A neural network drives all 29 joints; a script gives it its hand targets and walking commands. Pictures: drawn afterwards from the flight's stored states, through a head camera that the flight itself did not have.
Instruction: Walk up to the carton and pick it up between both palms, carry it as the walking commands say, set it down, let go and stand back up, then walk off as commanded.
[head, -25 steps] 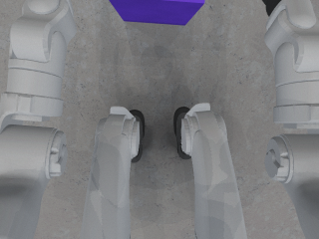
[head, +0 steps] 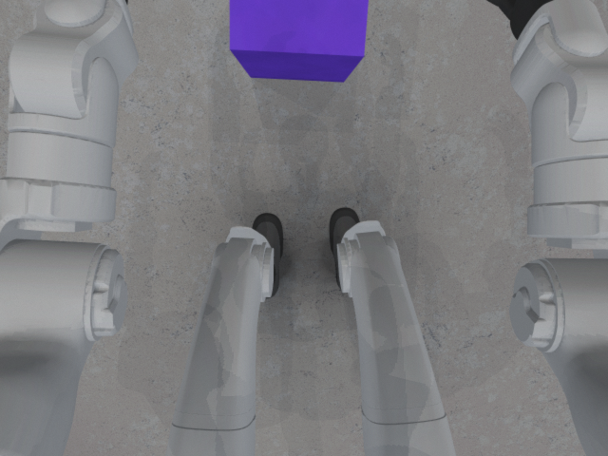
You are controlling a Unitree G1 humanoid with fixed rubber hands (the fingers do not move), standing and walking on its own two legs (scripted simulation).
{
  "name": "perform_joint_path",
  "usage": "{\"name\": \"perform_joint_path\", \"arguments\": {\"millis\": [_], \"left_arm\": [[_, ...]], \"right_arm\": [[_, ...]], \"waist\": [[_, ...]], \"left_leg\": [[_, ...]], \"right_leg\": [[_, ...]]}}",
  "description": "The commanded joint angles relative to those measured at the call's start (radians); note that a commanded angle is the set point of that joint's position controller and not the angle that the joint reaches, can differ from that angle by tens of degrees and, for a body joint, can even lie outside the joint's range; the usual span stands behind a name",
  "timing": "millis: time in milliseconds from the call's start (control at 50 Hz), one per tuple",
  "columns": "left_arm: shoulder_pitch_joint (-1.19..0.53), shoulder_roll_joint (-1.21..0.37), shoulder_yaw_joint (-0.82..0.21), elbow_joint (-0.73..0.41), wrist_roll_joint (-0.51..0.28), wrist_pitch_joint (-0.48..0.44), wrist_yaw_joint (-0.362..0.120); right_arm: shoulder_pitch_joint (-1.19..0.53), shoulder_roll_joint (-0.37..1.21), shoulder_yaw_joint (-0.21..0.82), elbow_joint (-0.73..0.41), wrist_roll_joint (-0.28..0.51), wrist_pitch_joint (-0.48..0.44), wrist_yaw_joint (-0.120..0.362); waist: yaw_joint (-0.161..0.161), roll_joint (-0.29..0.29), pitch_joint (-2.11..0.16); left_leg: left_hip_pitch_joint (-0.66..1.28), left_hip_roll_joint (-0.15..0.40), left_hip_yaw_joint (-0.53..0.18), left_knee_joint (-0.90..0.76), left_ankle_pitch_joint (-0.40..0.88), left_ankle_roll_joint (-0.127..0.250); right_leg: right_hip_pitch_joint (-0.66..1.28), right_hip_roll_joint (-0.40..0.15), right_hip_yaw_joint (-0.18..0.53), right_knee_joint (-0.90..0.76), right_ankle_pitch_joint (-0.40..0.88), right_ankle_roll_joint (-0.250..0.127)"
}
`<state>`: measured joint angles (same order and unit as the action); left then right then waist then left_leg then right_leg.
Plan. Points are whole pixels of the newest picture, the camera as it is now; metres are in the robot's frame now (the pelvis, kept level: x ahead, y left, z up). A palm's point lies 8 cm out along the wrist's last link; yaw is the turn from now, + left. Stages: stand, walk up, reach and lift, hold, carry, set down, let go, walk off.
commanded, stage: set down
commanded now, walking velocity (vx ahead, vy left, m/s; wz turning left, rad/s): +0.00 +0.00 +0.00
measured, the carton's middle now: (299, 4) +0.64 -0.01 -0.49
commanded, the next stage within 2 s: let go in 0.18 s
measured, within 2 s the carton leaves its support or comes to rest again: neither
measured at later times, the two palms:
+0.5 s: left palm (41, 124) +0.43 +0.20 -0.08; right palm out of the picture +0.41 -0.24 -0.07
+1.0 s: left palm out of the picture +0.27 +0.25 +0.06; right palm out of the picture +0.25 -0.24 +0.06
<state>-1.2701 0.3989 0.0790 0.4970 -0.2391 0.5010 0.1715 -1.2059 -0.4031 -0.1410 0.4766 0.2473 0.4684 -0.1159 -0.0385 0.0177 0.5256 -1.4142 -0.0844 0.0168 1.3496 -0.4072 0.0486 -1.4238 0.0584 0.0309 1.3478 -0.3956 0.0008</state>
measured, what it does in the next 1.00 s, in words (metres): rises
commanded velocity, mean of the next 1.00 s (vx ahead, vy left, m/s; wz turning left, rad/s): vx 0.00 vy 0.00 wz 0.00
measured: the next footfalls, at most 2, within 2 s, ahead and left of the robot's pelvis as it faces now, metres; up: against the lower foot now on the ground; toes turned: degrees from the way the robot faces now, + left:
none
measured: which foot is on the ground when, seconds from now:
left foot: down 0.00-1.00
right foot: down 0.00-1.00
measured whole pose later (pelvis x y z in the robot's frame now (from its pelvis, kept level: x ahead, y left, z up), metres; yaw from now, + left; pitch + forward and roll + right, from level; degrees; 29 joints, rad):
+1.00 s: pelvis +0.07 +0.01 +0.13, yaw -1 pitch +3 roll -1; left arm 0.12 0.20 0.12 0.32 -0.07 0.16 -0.03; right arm 0.12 -0.21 -0.14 0.32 0.08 0.16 0.10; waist -0.02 0.02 0.20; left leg -0.46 -0.07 -0.02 0.73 -0.31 0.05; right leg -0.46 0.06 0.05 0.68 -0.28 0.00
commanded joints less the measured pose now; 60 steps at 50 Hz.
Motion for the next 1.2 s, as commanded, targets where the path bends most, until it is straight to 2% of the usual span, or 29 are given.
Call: {"name": "perform_joint_path", "arguments": {"millis": [0, 40, 60, 100, 160, 180, 220, 240, 280, 300, 360, 440, 480, 500, 520, 540, 680, 740, 760, 780, 800, 840, 900, 960, 1020, 1040, 1080, 1160, 1180], "left_arm": [[-0.327, 0.179, 0.209, -0.095, 0.117, -0.1, -0.026], [-0.316, 0.142, 0.209, -0.014, 0.135, -0.131, -0.05], [-0.294, 0.131, 0.194, 0.018, 0.135, -0.145, -0.058], [-0.272, 0.138, 0.191, 0.025, 0.136, -0.161, -0.062], [-0.222, 0.15, 0.187, -0.019, 0.167, -0.169, -0.059], [-0.222, 0.122, 0.166, -0.056, 0.149, -0.166, -0.058], [-0.13, 0.114, 0.152, -0.143, 0.165, -0.159, -0.046], [-0.045, 0.109, 0.149, -0.218, 0.173, -0.152, -0.041], [0.168, 0.097, 0.118, -0.376, 0.165, -0.138, -0.019], [0.163, 0.106, 0.128, -0.406, 0.195, -0.131, -0.021], [0.326, 0.073, 0.086, -0.594, 0.171, -0.102, -0.029], [0.486, 0.015, 0.04, -0.628, 0.165, -0.127, -0.056], [0.634, -0.02, 0.03, -0.655, 0.171, -0.16, -0.074], [0.548, -0.018, 0.047, -0.612, 0.168, -0.172, -0.085], [0.801, -0.059, 0.021, -0.607, 0.185, -0.191, -0.094], [0.718, -0.02, 0.059, -0.549, 0.216, -0.206, -0.097], [1.174, -0.084, 0.012, -0.418, 0.257, -0.302, -0.126], [1.095, -0.086, 0.03, -0.362, 0.249, -0.345, -0.154], [1.093, -0.082, 0.03, -0.314, 0.245, -0.355, -0.166], [1.155, -0.101, 0.012, -0.288, 0.235, -0.36, -0.177], [1.227, -0.091, 0.021, -0.283, 0.245, -0.363, -0.189], [1.252, -0.084, 0.013, -0.254, 0.252, -0.37, -0.204], [1.288, -0.108, -0.012, -0.258, 0.24, -0.397, -0.212], [1.481, -0.12, -0.028, -0.303, 0.258, -0.411, -0.217], [1.447, -0.103, -0.033, -0.333, 0.263, -0.431, -0.218], [1.433, -0.106, -0.03, -0.29, 0.259, -0.421, -0.223], [1.406, -0.093, -0.035, -0.322, 0.257, -0.427, -0.229], [1.435, -0.09, -0.039, -0.314, 0.25, -0.411, -0.235], [1.432, -0.088, -0.043, -0.304, 0.245, -0.403, -0.241]], "right_arm": [[-0.281, -0.228, -0.144, -0.11, -0.098, -0.088, 0.031], [-0.267, -0.182, -0.145, -0.019, -0.114, -0.111, 0.043], [-0.246, -0.195, -0.156, 0.01, -0.121, -0.128, 0.046], [-0.247, -0.171, -0.129, -0.038, -0.108, -0.146, 0.045], [-0.187, -0.184, -0.13, -0.074, -0.117, -0.154, 0.042], [-0.184, -0.209, -0.127, -0.088, -0.121, -0.154, 0.049], [-0.085, -0.172, -0.094, -0.125, -0.129, -0.147, 0.057], [0.013, -0.192, -0.089, -0.204, -0.136, -0.145, 0.058], [0.178, -0.207, -0.056, -0.413, -0.156, -0.139, 0.062], [0.225, -0.195, -0.032, -0.399, -0.171, -0.124, 0.068], [0.369, -0.212, 0.009, -0.601, -0.145, -0.099, 0.09], [0.515, -0.129, 0.04, -0.586, -0.133, -0.12, 0.12], [0.67, -0.031, 0.071, -0.608, -0.133, -0.145, 0.132], [0.604, -0.046, 0.049, -0.535, -0.132, -0.152, 0.136], [0.818, -0.01, 0.081, -0.596, -0.146, -0.172, 0.143], [0.745, -0.022, 0.05, -0.508, -0.15, -0.188, 0.147], [1.172, 0.015, 0.031, -0.415, -0.224, -0.287, 0.169], [1.075, 0.033, 0.028, -0.34, -0.215, -0.331, 0.192], [1.075, 0.073, 0.043, -0.267, -0.199, -0.332, 0.194], [1.132, 0.09, 0.05, -0.276, -0.205, -0.341, 0.201], [1.191, 0.096, 0.053, -0.25, -0.208, -0.342, 0.209], [1.218, 0.095, 0.055, -0.214, -0.234, -0.348, 0.215], [1.223, 0.101, 0.071, -0.235, -0.234, -0.372, 0.221], [1.42, 0.101, 0.082, -0.274, -0.245, -0.384, 0.23], [1.388, 0.092, 0.087, -0.285, -0.245, -0.396, 0.234], [1.374, 0.084, 0.06, -0.271, -0.273, -0.388, 0.232], [1.36, 0.08, 0.062, -0.273, -0.269, -0.391, 0.235], [1.396, 0.062, 0.064, -0.274, -0.265, -0.37, 0.237], [1.374, 0.081, 0.069, -0.284, -0.265, -0.369, 0.233]], "waist": [[-0.019, -0.035, -2.195], [-0.009, -0.013, -2.081], [-0.032, -0.009, -2.055], [-0.021, -0.049, -2.176], [-0.015, -0.021, -2.27], [-0.035, -0.014, -2.281], [-0.014, 0.002, -2.399], [-0.015, 0.021, -2.511], [-0.01, -0.04, -2.649], [0.006, 0.002, -2.519], [-0.012, -0.056, -2.476], [-0.011, -0.027, -2.166], [-0.004, -0.072, -2.134], [-0.011, -0.055, -2.023], [0.003, -0.085, -2.031], [0.013, -0.056, -1.886], [0.016, -0.06, -1.544], [-0.003, -0.054, -1.135], [0.023, -0.002, -1.02], [-0.003, -0.069, -0.961], [0.012, -0.012, -0.919], [0.008, -0.007, -0.867], [0.017, 0.003, -0.775], [0.024, 0.016, -0.758], [0.045, 0.038, -0.642], [0.03, -0.008, -0.583], [0.034, 0.032, -0.551], [0.045, 0.043, -0.543], [0.041, -0.006, -0.533]], "left_leg": [[0.821, 0.03, -0.107, -0.203, 0.417, -0.032], [0.757, 0.028, -0.097, -0.225, 0.367, -0.035], [0.781, 0.029, -0.107, -0.252, 0.375, -0.036], [0.864, 0.028, -0.114, -0.245, 0.446, -0.03], [0.992, 0.026, -0.128, -0.249, 0.507, -0.035], [1.016, 0.025, -0.13, -0.252, 0.534, -0.041], [1.091, 0.029, -0.137, -0.246, 0.608, -0.038], [1.185, 0.025, -0.123, -0.235, 0.672, -0.042], [1.324, 0.022, -0.121, -0.239, 0.77, -0.037], [1.277, 0.022, -0.109, -0.246, 0.767, -0.045], [1.333, 0.022, -0.117, -0.294, 0.739, -0.046], [1.225, 0.029, -0.118, -0.334, 0.693, -0.056], [1.204, 0.03, -0.111, -0.374, 0.666, -0.052], [1.125, 0.03, -0.105, -0.371, 0.582, -0.053], [1.201, 0.031, -0.105, -0.404, 0.646, -0.051], [1.114, 0.034, -0.093, -0.401, 0.548, -0.054], [1.19, 0.054, -0.104, -0.55, 0.466, -0.066], [1.092, 0.071, -0.112, -0.647, 0.275, -0.062], [1.037, 0.073, -0.104, -0.677, 0.187, -0.057], [1.049, 0.078, -0.108, -0.717, 0.086, -0.046], [1.079, 0.078, -0.092, -0.755, 0.059, -0.053], [1.089, 0.083, -0.095, -0.792, 0.032, -0.053], [1.113, 0.098, -0.101, -0.843, 0.03, -0.052], [1.173, 0.105, -0.102, -0.926, 0.045, -0.057], [1.142, 0.108, -0.101, -0.966, 0.034, -0.05], [1.123, 0.102, -0.089, -0.974, 0.001, -0.05], [1.118, 0.122, -0.09, -0.993, -0.041, -0.05], [1.156, 0.127, -0.095, -0.98, 0.048, -0.065], [1.194, 0.104, -0.073, -0.958, 0.077, -0.066]], "right_leg": [[0.696, 0.006, -0.011, -0.215, 0.429, 0.018], [0.692, -0.003, 0.006, -0.247, 0.396, 0.014], [0.699, -0.003, -0.002, -0.273, 0.391, 0.017], [0.757, 0.004, -0.006, -0.271, 0.442, 0.023], [0.76, 0.013, -0.016, -0.284, 0.437, 0.022], [0.745, 0.017, -0.019, -0.295, 0.436, 0.016], [0.787, 0.022, -0.017, -0.27, 0.49, 0.011], [0.848, 0.023, -0.021, -0.266, 0.538, 0.01], [0.965, 0.034, -0.027, -0.266, 0.636, 0.01], [0.938, 0.029, -0.013, -0.277, 0.646, 0.011], [1.045, 0.033, -0.008, -0.32, 0.637, 0.015], [1.041, 0.013, 0.014, -0.37, 0.623, 0.018], [1.166, 0.005, 0.013, -0.391, 0.664, 0.019], [1.124, -0.003, 0.024, -0.392, 0.602, 0.02], [1.221, -0.001, 0.018, -0.425, 0.666, 0.018], [1.157, -0.01, 0.039, -0.431, 0.592, 0.018], [1.209, -0.012, 0.012, -0.562, 0.482, 0.016], [1.051, -0.019, 0.003, -0.638, 0.276, 0.012], [1.033, -0.038, 0.002, -0.663, 0.191, 0.006], [1.049, -0.04, -0.006, -0.692, 0.106, 0.002], [1.089, -0.05, -0.005, -0.727, 0.078, -0.001], [1.124, -0.052, -0.003, -0.761, 0.027, -0.003], [1.177, -0.045, -0.023, -0.781, 0.039, 0.001], [1.332, -0.031, -0.041, -0.817, 0.085, 0.001], [1.358, -0.025, -0.043, -0.835, 0.091, 0.005], [1.365, -0.03, -0.041, -0.855, 0.071, 0.002], [1.39, -0.025, -0.042, -0.839, 0.073, 0.004], [1.424, -0.021, -0.035, -0.832, 0.132, 0.007], [1.385, -0.034, -0.03, -0.864, 0.119, 0.0]]}}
